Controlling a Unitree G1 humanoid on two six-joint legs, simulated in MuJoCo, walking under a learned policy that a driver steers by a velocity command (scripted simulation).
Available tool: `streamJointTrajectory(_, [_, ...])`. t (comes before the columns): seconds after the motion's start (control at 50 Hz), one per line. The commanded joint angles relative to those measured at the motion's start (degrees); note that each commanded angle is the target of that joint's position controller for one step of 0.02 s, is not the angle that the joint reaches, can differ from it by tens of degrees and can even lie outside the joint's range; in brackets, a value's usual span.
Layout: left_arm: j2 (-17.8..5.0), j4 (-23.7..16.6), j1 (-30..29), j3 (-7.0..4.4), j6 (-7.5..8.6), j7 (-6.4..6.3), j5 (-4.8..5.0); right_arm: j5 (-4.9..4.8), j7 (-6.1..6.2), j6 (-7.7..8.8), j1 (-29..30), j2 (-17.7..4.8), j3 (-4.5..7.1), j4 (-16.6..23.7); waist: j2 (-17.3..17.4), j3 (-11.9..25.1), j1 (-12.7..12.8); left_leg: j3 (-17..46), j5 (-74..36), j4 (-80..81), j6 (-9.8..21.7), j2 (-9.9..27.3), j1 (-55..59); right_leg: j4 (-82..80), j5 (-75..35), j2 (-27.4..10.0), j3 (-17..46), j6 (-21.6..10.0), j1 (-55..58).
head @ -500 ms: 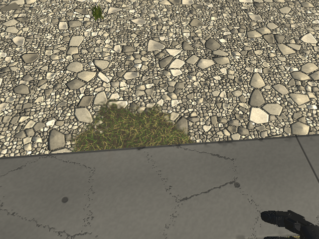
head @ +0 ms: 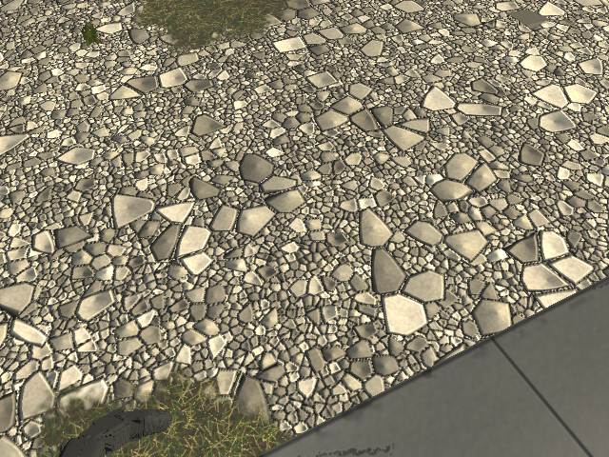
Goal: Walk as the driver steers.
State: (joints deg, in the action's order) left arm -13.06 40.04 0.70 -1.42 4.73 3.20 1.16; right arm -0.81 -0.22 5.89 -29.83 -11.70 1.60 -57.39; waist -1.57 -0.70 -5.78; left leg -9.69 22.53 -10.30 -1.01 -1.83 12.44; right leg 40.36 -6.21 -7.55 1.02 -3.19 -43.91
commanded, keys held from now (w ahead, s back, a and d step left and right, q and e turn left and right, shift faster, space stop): w+q+shift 1.00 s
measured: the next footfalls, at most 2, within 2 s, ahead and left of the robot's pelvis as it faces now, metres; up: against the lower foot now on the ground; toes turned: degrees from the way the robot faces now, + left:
right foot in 0.08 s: +0.35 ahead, -0.15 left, +0.00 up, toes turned +4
left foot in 0.58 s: +0.68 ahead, +0.20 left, +0.00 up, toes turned +33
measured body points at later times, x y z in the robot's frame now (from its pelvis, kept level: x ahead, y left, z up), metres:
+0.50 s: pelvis +0.44 +0.02 -0.01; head +0.44 +0.05 +0.44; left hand +0.34 +0.28 -0.16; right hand +0.74 -0.12 -0.07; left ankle +0.62 +0.21 -0.66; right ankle +0.31 -0.15 -0.72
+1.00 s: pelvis +0.84 +0.24 +0.00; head +0.83 +0.28 +0.45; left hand +0.87 +0.61 -0.03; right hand +1.06 +0.07 -0.10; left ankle +0.64 +0.18 -0.72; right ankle +1.09 +0.29 -0.70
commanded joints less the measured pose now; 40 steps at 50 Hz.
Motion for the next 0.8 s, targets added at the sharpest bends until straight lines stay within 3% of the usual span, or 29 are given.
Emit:
streamJointTrajectory(0.02, [-5.7, -6.2, -7.7, -1.17, 2.30, 1.28, 0.48, -0.34, 1.14, -0.28, 1.5, -13.3, 2.58, 3.7, 1.8, -10.4, 4.6, 9.7, -34.3, 4.0, 11.4, 17.9, -6.9, -9.2, 2.6, 3.8, -1.6, 0.4, 4.5])
streamJointTrajectory(0.06, [-10.5, -4.6, 2.3, -3.29, 2.13, 0.31, 1.35, 1.10, 0.95, -1.21, 1.6, -15.5, 3.16, 3.5, 9.3, -1.1, 11.0, 10.4, -58.0, -9.5, 10.2, 17.8, -3.2, -7.7, 9.1, 8.1, -2.8, -1.2, 19.2])
streamJointTrajectory(0.08, [-13.3, -1.5, 15.1, -4.87, 1.60, -0.77, 1.92, 1.69, 0.88, -1.87, 3.3, -15.3, 2.94, 3.6, 11.6, 6.4, 18.5, 8.5, -61.4, -24.5, 8.4, 15.4, -9.9, -6.2, 11.2, 9.2, -4.1, -2.1, 36.3])
streamJointTrajectory(0.1, [-17.7, 1.4, 27.8, -6.07, 0.79, -2.41, 0.95, 2.46, 0.80, -1.53, 3.7, -10.3, 1.44, 5.8, 7.9, 17.2, 22.3, 9.4, -46.1, -45.3, 6.5, 12.1, -28.4, 0.4, 19.4, -2.1, 8.9, -3.1, 60.5])
streamJointTrajectory(0.12, [-22.0, 2.9, 29.6, -6.75, 1.50, -1.78, -1.71, -0.15, -0.12, 0.11, -7.2, 2.6, -1.35, 7.1, -15.5, 30.2, 13.1, 15.7, 2.2, -66.4, 4.8, 1.3, -45.3, -14.2, 53.5, -15.3, 41.4, -10.5, 74.6])
streamJointTrajectory(0.14, [-14.6, 3.3, 28.5, -5.06, 2.10, -1.23, -1.82, -3.50, 0.41, 1.13, -1.1, -4.4, 0.24, 8.1, -14.9, 27.3, 14.9, 20.1, 2.8, -72.4, 6.3, 2.8, -49.5, -25.2, 58.3, -14.5, 47.9, -7.8, 71.4])
streamJointTrajectory(0.16, [-10.8, 4.0, 24.5, -4.21, 2.56, -1.24, -1.24, -4.63, 1.00, 1.18, 7.4, -7.2, 1.28, 11.0, -12.4, 15.4, 15.2, 18.4, -0.3, -74.8, 6.4, 4.6, -56.2, -25.9, 49.5, -14.5, 39.4, -5.6, 64.6])
streamJointTrajectory(0.18, [-9.4, 4.6, 22.0, -3.88, 2.69, -1.09, -1.22, -2.91, 1.52, 1.12, 12.7, -7.1, 1.17, 12.2, -3.4, 9.7, 14.8, 17.7, -2.4, -72.7, 6.7, 7.4, -55.9, -23.9, 34.9, -12.6, 29.0, -4.0, 56.4])
streamJointTrajectory(0.2, [-7.8, 6.0, 18.7, -3.71, 2.84, -1.00, -2.23, -1.89, 1.40, 0.78, 12.8, -5.7, 1.50, 13.1, -2.6, 6.4, 11.2, 17.2, -6.3, -70.6, 6.8, 9.5, -54.0, -24.9, 30.6, -11.9, 24.2, -4.6, 47.4])
streamJointTrajectory(0.22, [-4.9, 6.5, 15.7, -3.13, 3.17, -1.04, -3.20, -2.15, 0.79, -0.49, 10.4, -5.1, 1.81, 12.9, -3.7, 5.6, 8.0, 18.2, -8.3, -69.7, 6.9, 12.0, -49.5, -25.4, 27.0, -11.0, 19.7, -4.7, 41.1])
streamJointTrajectory(0.24, [-3.1, 6.9, 13.0, -2.79, 3.19, -1.11, -2.90, -2.74, 0.17, -2.00, 9.2, -4.3, 2.09, 12.9, -4.2, 3.7, 6.2, 17.9, -8.2, -68.5, 6.7, 13.2, -48.0, -26.9, 25.0, -10.4, 14.9, -4.7, 37.7])
streamJointTrajectory(0.28, [-3.8, 7.8, 10.4, -3.05, 3.09, -1.31, -1.28, -2.80, -0.13, -4.45, 10.8, -3.2, 2.17, 14.3, -3.6, -1.9, 4.4, 16.9, -6.0, -65.1, 6.5, 15.2, -50.1, -30.0, 20.8, -10.4, 5.9, -3.7, 33.0])
streamJointTrajectory(0.32, [-6.6, 8.2, 10.2, -3.69, 3.07, -2.03, -1.67, -1.69, -0.14, -5.37, 14.2, -3.3, 2.00, 16.4, -2.6, -5.7, 4.0, 16.4, -11.0, -63.1, 5.4, 15.9, -53.9, -32.7, 17.1, -10.6, 0.5, -3.9, 30.6])
streamJointTrajectory(0.34, [-5.9, 8.1, 10.0, -3.47, 2.93, -2.37, -1.98, -1.37, -0.38, -5.38, 15.1, -4.4, 2.22, 16.6, -0.9, -6.8, 3.9, 15.8, -14.3, -61.0, 5.2, 15.3, -55.6, -32.5, 13.3, -7.9, -4.3, -3.2, 31.5])
streamJointTrajectory(0.38, [-8.1, 7.4, 9.9, -3.83, 2.79, -3.09, -2.60, -1.25, -0.92, -5.23, 18.1, -5.6, 2.28, 18.0, -0.1, -8.1, 3.9, 13.3, -21.8, -55.3, 4.7, 14.0, -56.9, -34.2, 12.0, -6.8, -9.4, -3.4, 32.4])
streamJointTrajectory(0.44, [-11.2, 7.2, 12.7, -4.30, 2.50, -3.93, -2.19, -1.13, -2.68, -4.58, 24.2, -6.3, 2.00, 20.2, 3.6, -9.7, 5.8, 8.4, -28.8, -44.7, 6.4, 12.5, -56.8, -34.7, 6.7, -6.2, -15.6, -2.2, 38.4])
streamJointTrajectory(0.46, [-12.5, 7.0, 12.7, -4.51, 2.20, -4.11, -2.00, -1.01, -3.35, -4.21, 25.8, -6.7, 2.02, 21.0, 3.8, -10.3, 5.8, 6.3, -29.7, -40.6, 7.2, 11.4, -55.2, -34.2, 1.8, -6.3, -17.4, -1.3, 40.1])
streamJointTrajectory(0.5, [-15.8, 6.1, 12.8, -5.17, 1.19, -4.27, -1.51, -1.43, -3.95, -3.75, 24.2, -9.3, 3.24, 21.3, 1.2, -6.2, 3.6, -0.5, -28.3, -37.7, 8.7, 5.9, -45.4, -27.9, -26.2, -6.1, -19.3, -0.4, 44.7])
streamJointTrajectory(0.54, [-19.2, 4.7, 11.0, -6.15, -0.59, -4.12, -0.36, -2.61, -3.57, -4.86, 12.5, -14.1, 5.61, 19.5, -4.8, 0.6, -3.9, -3.4, -17.6, -40.2, 10.6, 0.8, -32.2, -10.7, -53.2, -7.7, -19.0, -0.6, 47.8])
streamJointTrajectory(0.56, [-19.5, 3.6, 8.6, -6.33, -0.80, -3.87, 0.25, -2.48, -3.07, -5.72, 0.4, -18.5, 7.86, 16.6, -5.7, 6.5, -9.8, -1.5, -13.7, -39.0, 12.9, -0.8, -15.9, 4.7, -54.5, -7.8, -16.9, -1.0, 41.7])
streamJointTrajectory(0.58, [-16.2, 2.6, 4.4, -5.53, 0.33, -3.59, 1.51, -2.82, -1.79, -6.61, -8.0, -21.9, 10.34, 14.2, 1.9, 7.6, -15.9, 3.9, -19.0, -28.8, 16.5, -0.5, 0.1, 31.3, -34.8, 0.4, -16.8, 1.7, 29.5])
streamJointTrajectory(0.6, [-1.9, 0.7, 11.2, -1.83, 2.97, -2.44, -0.71, -1.71, -2.27, -6.23, -0.9, -21.9, 8.17, 13.4, 23.9, 0.8, -0.8, 26.6, -14.7, -24.8, 21.2, 4.2, 1.9, 54.7, 38.1, 11.5, -8.4, 3.9, 6.6])
streamJointTrajectory(0.62, [-1.3, -4.6, 13.8, -0.31, 5.79, -2.13, 0.85, 0.89, -3.20, -3.83, 3.1, -17.4, 5.80, 17.9, 24.2, 16.2, 4.1, 58.9, 11.1, -10.4, 30.0, 15.0, 7.4, 60.7, 39.8, 13.5, 6.3, 1.6, -2.6])
streamJointTrajectory(0.64, [-8.7, -6.0, 4.0, -1.88, 7.13, -2.11, 2.00, 0.80, -3.57, -2.03, 2.4, -14.0, 5.71, 18.2, 10.9, 9.2, 0.5, 62.1, 18.0, -1.0, 25.3, 15.8, 1.4, 54.4, 33.0, 10.4, 7.8, -0.7, -6.1])
streamJointTrajectory(0.66, [-8.7, -6.6, 1.6, -2.00, 6.90, -2.60, 2.20, 0.70, -3.86, -0.70, 3.0, -12.1, 5.02, 17.5, 2.0, 5.4, 2.5, 59.5, 19.1, -0.5, 22.3, 15.7, -4.9, 47.7, 29.0, 7.8, 7.3, -2.0, -5.5])
streamJointTrajectory(0.68, [-7.3, -5.6, 3.0, -1.67, 6.31, -3.11, 0.74, 0.42, -3.94, 0.01, 6.9, -12.4, 4.89, 18.1, -2.7, 2.9, 5.8, 56.3, 15.6, -2.3, 21.5, 14.5, -14.5, 42.8, 26.2, 5.7, 7.9, -1.4, -0.8])
streamJointTrajectory(0.7, [-7.5, -4.8, 5.3, -2.01, 5.16, -3.07, -0.37, 0.72, -3.30, 0.30, 11.0, -12.3, 4.81, 19.4, -3.5, 1.3, 8.4, 51.1, 11.3, -4.1, 20.9, 11.6, -22.9, 38.5, 23.9, 4.1, 9.0, -0.2, 4.1])
streamJointTrajectory(0.74, [-8.3, -4.1, 6.3, -2.70, 3.15, -3.29, -1.11, 0.15, -1.65, 0.11, 13.3, -11.8, 4.41, 20.5, -2.9, -0.6, 9.8, 41.8, 5.1, -2.2, 19.9, 7.2, -30.3, 30.1, 22.9, 2.6, 8.2, 2.5, 8.9])
streamJointTrajectory(0.8, [-6.2, -7.9, -4.5, -2.00, 2.74, -3.85, -2.17, -0.89, 0.70, -0.16, 9.2, -9.8, 3.95, 19.9, -1.4, -4.6, 5.1, 33.7, -6.7, -1.5, 19.2, 3.6, -34.7, 12.0, 12.7, 3.7, 5.0, 6.2, 10.2])
Velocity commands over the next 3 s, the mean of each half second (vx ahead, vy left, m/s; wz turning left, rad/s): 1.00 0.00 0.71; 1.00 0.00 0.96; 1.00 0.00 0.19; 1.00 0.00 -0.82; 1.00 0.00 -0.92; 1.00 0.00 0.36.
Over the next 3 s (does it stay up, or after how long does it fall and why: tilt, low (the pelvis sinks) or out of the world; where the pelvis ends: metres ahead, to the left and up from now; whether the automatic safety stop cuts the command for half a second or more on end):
stays up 2.15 1.13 0.01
